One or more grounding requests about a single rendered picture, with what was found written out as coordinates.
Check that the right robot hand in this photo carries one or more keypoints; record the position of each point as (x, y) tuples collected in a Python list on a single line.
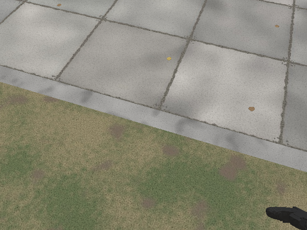
[(295, 216)]

